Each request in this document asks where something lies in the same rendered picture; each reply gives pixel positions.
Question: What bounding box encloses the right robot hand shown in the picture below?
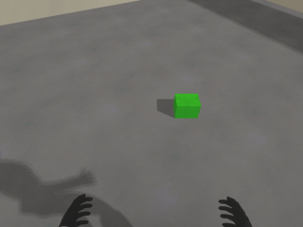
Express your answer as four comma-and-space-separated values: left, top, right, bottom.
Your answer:
219, 197, 253, 227

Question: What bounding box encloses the carton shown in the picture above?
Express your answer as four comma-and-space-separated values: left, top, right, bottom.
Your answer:
173, 94, 202, 118

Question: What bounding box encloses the left robot hand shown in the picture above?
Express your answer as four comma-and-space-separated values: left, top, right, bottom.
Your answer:
59, 194, 93, 227

